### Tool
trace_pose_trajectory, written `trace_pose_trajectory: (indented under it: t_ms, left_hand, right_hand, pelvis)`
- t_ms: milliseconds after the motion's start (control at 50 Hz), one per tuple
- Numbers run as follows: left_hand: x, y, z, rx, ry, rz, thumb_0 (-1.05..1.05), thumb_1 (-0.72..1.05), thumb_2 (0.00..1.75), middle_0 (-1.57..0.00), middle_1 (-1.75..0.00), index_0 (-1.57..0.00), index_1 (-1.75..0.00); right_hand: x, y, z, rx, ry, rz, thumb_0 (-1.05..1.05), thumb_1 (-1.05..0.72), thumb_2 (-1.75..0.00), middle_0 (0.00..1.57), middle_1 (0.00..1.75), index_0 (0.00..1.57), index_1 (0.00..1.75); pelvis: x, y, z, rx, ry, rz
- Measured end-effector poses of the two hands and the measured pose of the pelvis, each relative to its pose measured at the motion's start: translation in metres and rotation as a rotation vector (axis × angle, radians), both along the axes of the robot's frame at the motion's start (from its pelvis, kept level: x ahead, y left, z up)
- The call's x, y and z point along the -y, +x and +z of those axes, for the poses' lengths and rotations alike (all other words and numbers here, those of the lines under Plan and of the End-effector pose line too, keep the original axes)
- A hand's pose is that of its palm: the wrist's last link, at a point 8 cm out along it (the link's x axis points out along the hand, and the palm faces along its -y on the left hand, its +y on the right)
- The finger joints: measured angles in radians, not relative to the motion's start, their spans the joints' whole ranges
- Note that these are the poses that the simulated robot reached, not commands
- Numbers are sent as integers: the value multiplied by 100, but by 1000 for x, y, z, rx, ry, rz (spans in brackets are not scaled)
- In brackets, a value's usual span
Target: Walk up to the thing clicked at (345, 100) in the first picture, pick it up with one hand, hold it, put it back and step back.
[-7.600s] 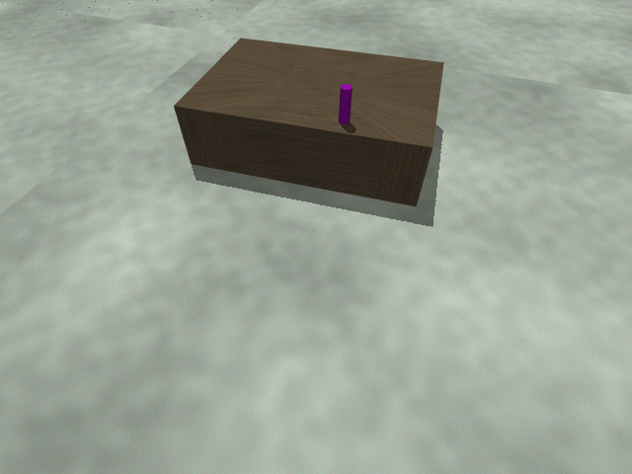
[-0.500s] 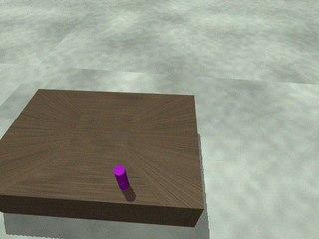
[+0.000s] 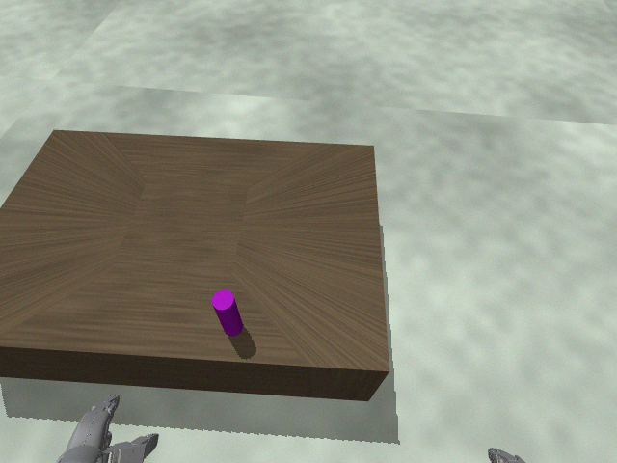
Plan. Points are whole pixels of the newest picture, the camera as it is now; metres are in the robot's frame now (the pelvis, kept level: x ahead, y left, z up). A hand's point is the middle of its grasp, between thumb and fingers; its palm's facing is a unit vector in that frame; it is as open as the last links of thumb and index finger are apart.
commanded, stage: go down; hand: left
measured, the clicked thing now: (228, 314) +0.45 +0.19 -0.36
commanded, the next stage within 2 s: none
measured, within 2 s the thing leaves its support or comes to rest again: neither
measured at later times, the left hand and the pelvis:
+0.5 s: hand (121, 446) +0.17 +0.27 -0.14, palm faces +0.03 -0.95 -0.32, open 16.9 cm; pelvis +0.02 +0.02 -0.02, yaw +1 degrees
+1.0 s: hand (111, 461) +0.15 +0.28 -0.14, palm faces +0.06 -0.94 -0.33, open 17.2 cm; pelvis +0.01 +0.02 -0.05, yaw +2 degrees
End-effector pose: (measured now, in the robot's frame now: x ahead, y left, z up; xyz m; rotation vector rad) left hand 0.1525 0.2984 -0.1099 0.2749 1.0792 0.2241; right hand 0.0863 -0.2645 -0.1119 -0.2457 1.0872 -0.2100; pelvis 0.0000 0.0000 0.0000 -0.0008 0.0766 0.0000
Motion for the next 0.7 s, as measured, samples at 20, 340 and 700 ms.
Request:
trace_pose_trajectory:
  t_ms: [20,340,700]
  left_hand:
    - [-1,4,2,6,4,-4,1,49,48,-8,-11,-9,-10]
    - [-12,1,3,-61,-15,10,0,-29,7,-8,-5,-8,-5]
    - [-19,-2,7,-25,-11,-7,0,-48,2,-9,-5,-9,-6]
  right_hand:
    - [-3,0,0,9,5,-6,1,-100,-93,20,30,20,30]
    - [-24,48,9,203,-8,35,1,-91,-90,20,30,20,30]
    - [-38,75,2,322,-35,66,1,-87,-89,21,30,20,30]
  pelvis:
    - [0,1,0,-3,-1,-1]
    - [-15,14,-12,-46,-18,8]
    - [-20,17,-34,-102,-43,28]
